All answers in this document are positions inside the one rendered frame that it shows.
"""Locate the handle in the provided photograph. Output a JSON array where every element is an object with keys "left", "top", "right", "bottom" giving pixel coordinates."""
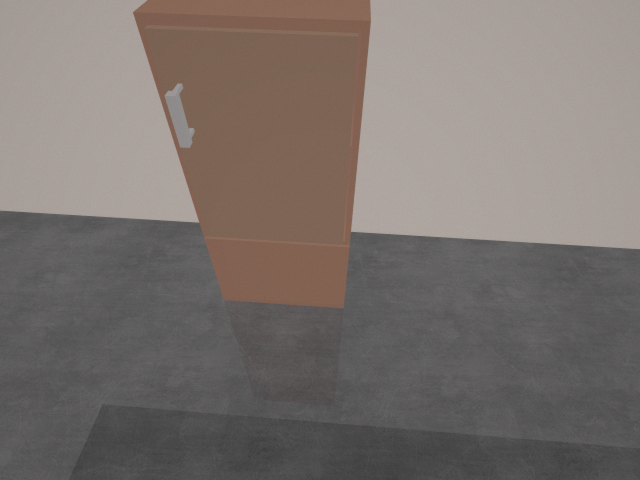
[{"left": 165, "top": 84, "right": 195, "bottom": 148}]

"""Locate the cupboard door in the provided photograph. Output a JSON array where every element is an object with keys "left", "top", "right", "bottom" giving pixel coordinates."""
[{"left": 144, "top": 25, "right": 358, "bottom": 245}]

